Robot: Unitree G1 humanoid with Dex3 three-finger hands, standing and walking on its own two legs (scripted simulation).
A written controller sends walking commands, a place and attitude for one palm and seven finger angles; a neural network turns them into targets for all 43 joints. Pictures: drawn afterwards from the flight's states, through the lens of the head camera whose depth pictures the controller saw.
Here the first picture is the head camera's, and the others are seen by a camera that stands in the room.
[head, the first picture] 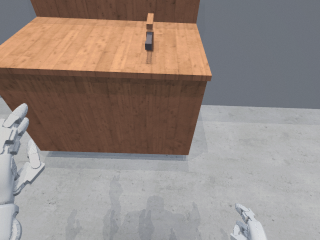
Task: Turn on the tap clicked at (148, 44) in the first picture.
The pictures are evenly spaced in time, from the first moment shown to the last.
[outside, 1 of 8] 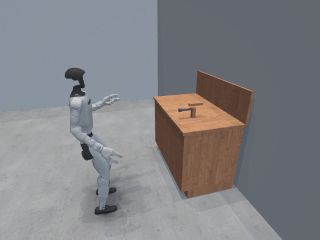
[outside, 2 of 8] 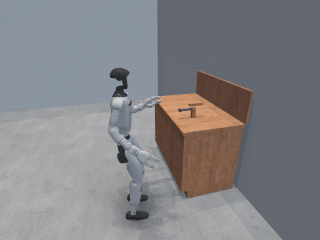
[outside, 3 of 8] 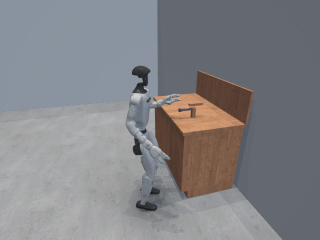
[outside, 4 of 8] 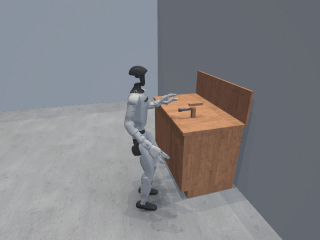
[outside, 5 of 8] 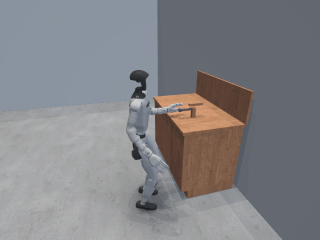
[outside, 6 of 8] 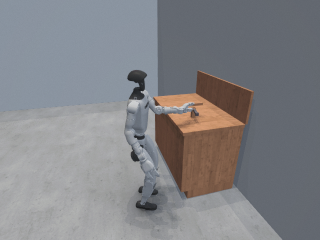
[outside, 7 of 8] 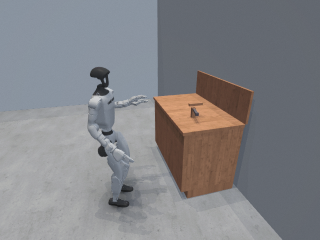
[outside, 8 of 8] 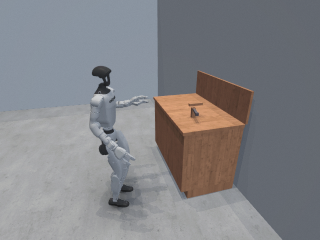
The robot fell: no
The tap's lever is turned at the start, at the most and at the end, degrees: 0 78 78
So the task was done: yes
